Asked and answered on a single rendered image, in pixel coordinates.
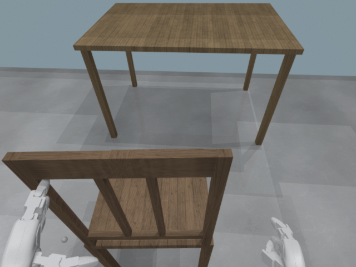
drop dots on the right robot hand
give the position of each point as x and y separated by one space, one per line
289 250

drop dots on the left robot hand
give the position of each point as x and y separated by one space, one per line
24 238

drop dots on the table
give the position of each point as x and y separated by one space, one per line
250 28

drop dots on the chair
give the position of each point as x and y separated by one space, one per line
148 198

